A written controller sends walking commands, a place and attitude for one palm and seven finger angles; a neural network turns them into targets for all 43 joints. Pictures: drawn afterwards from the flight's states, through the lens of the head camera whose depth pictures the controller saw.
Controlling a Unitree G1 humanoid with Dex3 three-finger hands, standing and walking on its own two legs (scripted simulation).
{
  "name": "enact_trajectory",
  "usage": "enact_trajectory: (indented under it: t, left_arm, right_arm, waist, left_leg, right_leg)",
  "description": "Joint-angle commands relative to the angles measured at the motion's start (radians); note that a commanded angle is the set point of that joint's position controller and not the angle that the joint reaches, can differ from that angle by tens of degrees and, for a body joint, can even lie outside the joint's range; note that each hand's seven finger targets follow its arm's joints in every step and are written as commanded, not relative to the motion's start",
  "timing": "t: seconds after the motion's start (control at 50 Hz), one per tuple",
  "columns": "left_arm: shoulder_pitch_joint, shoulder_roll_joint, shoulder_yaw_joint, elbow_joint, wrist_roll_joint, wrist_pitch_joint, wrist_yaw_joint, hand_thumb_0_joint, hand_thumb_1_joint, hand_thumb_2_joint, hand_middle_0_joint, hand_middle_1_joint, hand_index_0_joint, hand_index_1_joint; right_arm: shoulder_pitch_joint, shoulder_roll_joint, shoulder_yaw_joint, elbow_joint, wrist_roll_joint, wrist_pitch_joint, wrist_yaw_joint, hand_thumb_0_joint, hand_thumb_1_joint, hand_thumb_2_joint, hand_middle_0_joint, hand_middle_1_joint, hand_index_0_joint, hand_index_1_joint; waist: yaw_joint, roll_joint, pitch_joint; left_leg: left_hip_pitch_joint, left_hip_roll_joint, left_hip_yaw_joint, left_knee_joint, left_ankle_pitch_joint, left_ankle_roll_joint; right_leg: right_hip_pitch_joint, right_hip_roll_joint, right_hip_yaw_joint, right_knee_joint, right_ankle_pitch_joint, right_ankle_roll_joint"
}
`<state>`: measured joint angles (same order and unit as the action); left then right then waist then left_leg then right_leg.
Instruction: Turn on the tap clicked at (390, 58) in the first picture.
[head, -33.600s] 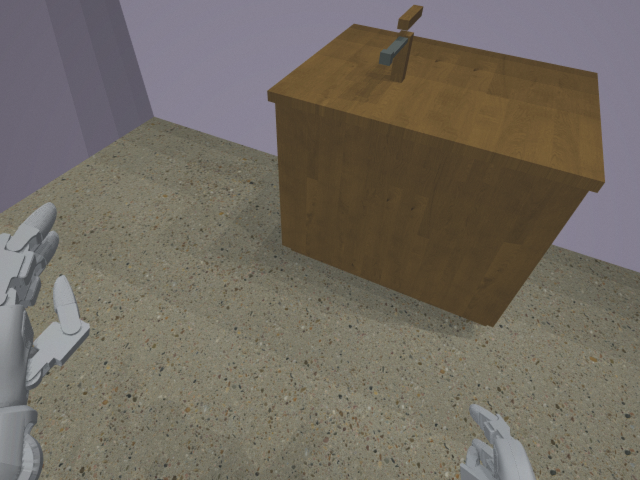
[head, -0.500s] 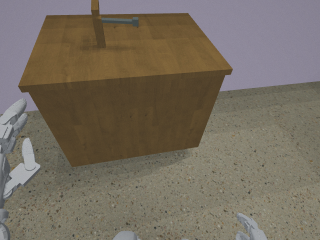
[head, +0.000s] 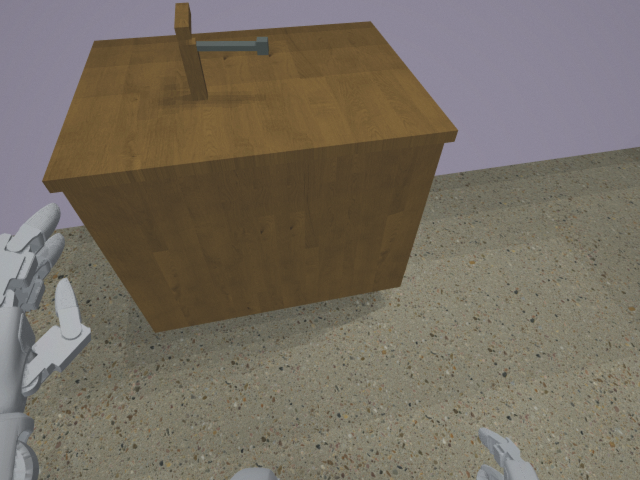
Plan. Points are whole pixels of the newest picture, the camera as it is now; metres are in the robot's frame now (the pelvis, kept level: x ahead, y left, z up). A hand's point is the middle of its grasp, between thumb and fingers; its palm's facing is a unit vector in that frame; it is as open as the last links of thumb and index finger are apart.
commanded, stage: stand and check the lever's angle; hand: left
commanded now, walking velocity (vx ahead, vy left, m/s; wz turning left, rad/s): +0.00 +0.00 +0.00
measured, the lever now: (262, 45) +0.94 +0.17 +0.11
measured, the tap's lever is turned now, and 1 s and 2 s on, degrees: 80 80 80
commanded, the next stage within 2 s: stand and wait in 0.06 s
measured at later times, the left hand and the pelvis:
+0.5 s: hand (59, 300) +0.24 +0.25 +0.17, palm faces +0.41 -0.84 -0.36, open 7.4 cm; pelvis +0.04 +0.01 +0.01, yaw +1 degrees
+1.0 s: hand (34, 294) +0.24 +0.27 +0.18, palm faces +0.41 -0.84 -0.35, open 7.4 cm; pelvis +0.03 +0.03 +0.02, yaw +0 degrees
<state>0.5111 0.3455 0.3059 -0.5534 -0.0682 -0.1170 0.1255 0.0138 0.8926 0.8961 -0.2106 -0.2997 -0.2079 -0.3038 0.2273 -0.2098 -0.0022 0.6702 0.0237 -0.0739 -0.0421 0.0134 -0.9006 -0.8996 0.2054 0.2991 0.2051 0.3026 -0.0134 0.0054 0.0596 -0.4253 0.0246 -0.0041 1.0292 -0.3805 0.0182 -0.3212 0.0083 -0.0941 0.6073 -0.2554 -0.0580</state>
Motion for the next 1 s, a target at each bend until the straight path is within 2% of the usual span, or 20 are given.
enact_trajectory:
  t: [0.0,0.02,0.04,0.06,0.08,0.1,0.16,0.2,0.22,0.24,0.26,0.28,0.3,0.34,0.4,0.44,0.54,0.68,0.8,0.98]
  left_arm:
    - [-0.054,0.239,0.195,-0.314,-0.003,-0.087,0.058,0.000,0.900,0.900,-0.200,-0.300,-0.200,-0.300]
    - [-0.047,0.225,0.185,-0.306,-0.005,-0.091,0.065,0.000,0.900,0.900,-0.200,-0.300,-0.200,-0.300]
    - [-0.050,0.213,0.179,-0.300,-0.008,-0.096,0.070,0.000,0.900,0.900,-0.200,-0.300,-0.200,-0.300]
    - [-0.053,0.194,0.171,-0.293,-0.012,-0.100,0.075,0.000,0.900,0.900,-0.200,-0.300,-0.200,-0.300]
    - [-0.039,0.178,0.162,-0.244,-0.008,-0.095,0.079,0.000,0.900,0.900,-0.200,-0.300,-0.200,-0.300]
    - [-0.055,0.186,0.172,-0.210,-0.005,-0.092,0.078,0.000,0.900,0.900,-0.200,-0.300,-0.200,-0.300]
    - [-0.060,0.179,0.162,-0.108,0.010,-0.081,0.062,0.000,0.900,0.900,-0.200,-0.300,-0.200,-0.300]
    - [-0.072,0.153,0.120,-0.072,0.006,-0.079,0.045,0.000,0.900,0.900,-0.200,-0.300,-0.200,-0.300]
    - [-0.071,0.150,0.114,-0.064,0.001,-0.077,0.040,0.000,0.900,0.900,-0.200,-0.300,-0.200,-0.300]
    - [-0.067,0.152,0.110,-0.078,-0.005,-0.072,0.039,0.000,0.900,0.900,-0.200,-0.300,-0.200,-0.300]
    - [-0.076,0.165,0.116,-0.104,-0.004,-0.077,0.039,0.000,0.900,0.900,-0.200,-0.300,-0.200,-0.300]
    - [-0.085,0.174,0.117,-0.125,-0.001,-0.080,0.040,0.000,0.900,0.900,-0.200,-0.300,-0.200,-0.300]
    - [-0.095,0.187,0.126,-0.159,-0.001,-0.088,0.043,0.000,0.900,0.900,-0.200,-0.300,-0.200,-0.300]
    - [-0.097,0.196,0.134,-0.206,-0.002,-0.098,0.052,0.000,0.900,0.900,-0.200,-0.300,-0.200,-0.300]
    - [-0.094,0.199,0.139,-0.241,0.000,-0.094,0.064,0.000,0.900,0.900,-0.200,-0.300,-0.200,-0.300]
    - [-0.087,0.197,0.143,-0.219,0.000,-0.088,0.064,0.000,0.900,0.900,-0.200,-0.300,-0.200,-0.300]
    - [-0.071,0.152,0.113,-0.118,-0.007,-0.077,0.052,0.000,0.900,0.900,-0.200,-0.300,-0.200,-0.300]
    - [-0.104,0.161,0.098,-0.108,-0.002,-0.075,0.046,0.000,0.900,0.900,-0.200,-0.300,-0.200,-0.300]
    - [-0.129,0.180,0.115,-0.170,0.004,-0.093,0.056,0.000,0.900,0.900,-0.200,-0.300,-0.200,-0.300]
    - [-0.082,0.146,0.095,-0.090,0.004,-0.090,0.052,0.000,0.900,0.900,-0.200,-0.300,-0.200,-0.300]
  right_arm:
    - [-0.130,-0.078,-0.024,-0.200,-0.007,-0.056,-0.032,0.000,-0.900,-0.900,0.200,0.300,0.200,0.300]
    - [-0.122,-0.091,-0.031,-0.200,-0.012,-0.063,-0.040,0.000,-0.900,-0.900,0.200,0.300,0.200,0.300]
    - [-0.117,-0.112,-0.040,-0.204,-0.018,-0.069,-0.049,0.000,-0.900,-0.900,0.200,0.300,0.200,0.300]
    - [-0.119,-0.139,-0.048,-0.212,-0.020,-0.075,-0.054,0.000,-0.900,-0.900,0.200,0.300,0.200,0.300]
    - [-0.110,-0.132,-0.043,-0.217,-0.010,-0.081,-0.057,0.000,-0.900,-0.900,0.200,0.300,0.200,0.300]
    - [-0.110,-0.117,-0.040,-0.214,-0.004,-0.088,-0.056,0.000,-0.900,-0.900,0.200,0.300,0.200,0.300]
    - [-0.104,-0.118,-0.038,-0.192,0.002,-0.089,-0.046,0.000,-0.900,-0.900,0.200,0.300,0.200,0.300]
    - [-0.122,-0.113,-0.041,-0.197,0.001,-0.091,-0.035,0.000,-0.900,-0.900,0.200,0.300,0.200,0.300]
    - [-0.109,-0.111,-0.043,-0.197,0.002,-0.088,-0.028,0.000,-0.900,-0.900,0.200,0.300,0.200,0.300]
    - [-0.110,-0.116,-0.049,-0.202,0.004,-0.085,-0.025,0.000,-0.900,-0.900,0.200,0.300,0.200,0.300]
    - [-0.115,-0.112,-0.043,-0.206,0.002,-0.083,-0.021,0.000,-0.900,-0.900,0.200,0.300,0.200,0.300]
    - [-0.129,-0.112,-0.038,-0.208,0.003,-0.083,-0.019,0.000,-0.900,-0.900,0.200,0.300,0.200,0.300]
    - [-0.124,-0.106,-0.032,-0.206,-0.002,-0.080,-0.019,0.000,-0.900,-0.900,0.200,0.300,0.200,0.300]
    - [-0.131,-0.114,-0.031,-0.211,-0.010,-0.076,-0.025,0.000,-0.900,-0.900,0.200,0.300,0.200,0.300]
    - [-0.151,-0.122,-0.032,-0.230,-0.011,-0.069,-0.038,0.000,-0.900,-0.900,0.200,0.300,0.200,0.300]
    - [-0.147,-0.112,-0.030,-0.229,-0.009,-0.065,-0.037,0.000,-0.900,-0.900,0.200,0.300,0.200,0.300]
    - [-0.138,-0.120,-0.033,-0.229,-0.006,-0.055,-0.033,0.000,-0.900,-0.900,0.200,0.300,0.200,0.300]
    - [-0.163,-0.122,-0.023,-0.241,-0.011,-0.047,-0.035,0.000,-0.900,-0.900,0.200,0.300,0.200,0.300]
    - [-0.157,-0.116,-0.021,-0.233,-0.018,-0.052,-0.039,0.000,-0.900,-0.900,0.200,0.300,0.200,0.300]
    - [-0.149,-0.123,-0.028,-0.228,-0.016,-0.057,-0.039,0.000,-0.900,-0.900,0.200,0.300,0.200,0.300]
  waist:
    - [-0.003,-0.053,-0.145]
    - [-0.004,0.005,-0.147]
    - [-0.006,0.118,-0.148]
    - [0.002,0.276,-0.127]
    - [-0.002,0.326,-0.108]
    - [0.007,0.240,-0.113]
    - [0.014,0.061,-0.121]
    - [-0.001,-0.102,-0.119]
    - [-0.006,-0.164,-0.106]
    - [0.002,-0.194,-0.092]
    - [0.006,-0.180,-0.107]
    - [0.007,-0.110,-0.107]
    - [0.006,-0.082,-0.134]
    - [0.009,-0.005,-0.173]
    - [0.022,0.114,-0.184]
    - [0.016,0.096,-0.215]
    - [0.011,0.009,-0.199]
    - [0.014,0.052,-0.113]
    - [0.021,0.099,-0.143]
    - [0.016,0.061,-0.135]
  left_leg:
    - [0.238,0.036,0.023,-0.396,0.081,0.013]
    - [0.301,0.014,0.038,-0.485,0.084,0.014]
    - [0.315,0.046,-0.029,-0.581,0.026,0.033]
    - [0.283,0.161,-0.222,-0.688,-0.063,0.084]
    - [0.233,0.252,-0.375,-0.778,-0.109,0.130]
    - [0.184,0.248,-0.338,-0.788,-0.028,0.134]
    - [0.154,0.137,-0.131,-0.567,0.269,0.064]
    - [0.094,0.032,-0.026,-0.426,0.157,0.016]
    - [0.077,0.007,-0.019,-0.383,0.073,0.003]
    - [0.050,0.000,-0.017,-0.332,0.084,-0.002]
    - [0.034,0.008,-0.021,-0.327,0.089,-0.002]
    - [0.031,0.016,-0.027,-0.355,0.090,-0.001]
    - [0.067,0.025,-0.033,-0.431,0.110,0.003]
    - [0.208,0.042,-0.048,-0.587,0.272,0.011]
    - [0.332,0.120,-0.116,-0.610,0.470,0.041]
    - [0.334,0.102,-0.085,-0.575,0.535,0.030]
    - [0.300,0.089,-0.069,-0.591,0.444,0.015]
    - [0.232,0.082,-0.082,-0.665,0.281,0.017]
    - [0.241,0.081,-0.083,-0.682,0.280,0.014]
    - [0.224,0.078,-0.086,-0.697,0.232,0.009]
  right_leg:
    - [-0.091,-0.245,0.217,-0.263,-0.202,-0.073]
    - [-0.100,-0.205,0.193,-0.232,-0.245,-0.052]
    - [-0.090,-0.155,0.172,-0.149,-0.251,-0.025]
    - [-0.115,-0.068,0.123,-0.036,-0.236,0.018]
    - [-0.116,0.000,0.071,0.088,-0.205,0.057]
    - [-0.068,0.010,0.103,0.131,-0.193,0.069]
    - [0.122,-0.034,0.099,-0.176,0.082,0.062]
    - [0.162,-0.162,0.294,-0.265,0.184,0.011]
    - [0.130,-0.217,0.358,-0.326,0.061,-0.018]
    - [0.147,-0.250,0.401,-0.357,0.061,-0.044]
    - [0.189,-0.266,0.394,-0.349,0.139,-0.060]
    - [0.215,-0.269,0.381,-0.322,0.240,-0.062]
    - [0.232,-0.261,0.330,-0.281,0.287,-0.059]
    - [0.208,-0.187,0.228,-0.214,0.263,-0.012]
    - [0.134,-0.082,0.144,-0.170,0.238,0.039]
    - [0.182,-0.085,0.138,-0.171,0.340,0.040]
    - [0.217,-0.092,0.151,-0.201,0.332,0.036]
    - [0.166,-0.080,0.147,-0.234,0.187,0.037]
    - [0.194,-0.075,0.144,-0.233,0.195,0.034]
    - [0.184,-0.072,0.136,-0.241,0.155,0.038]
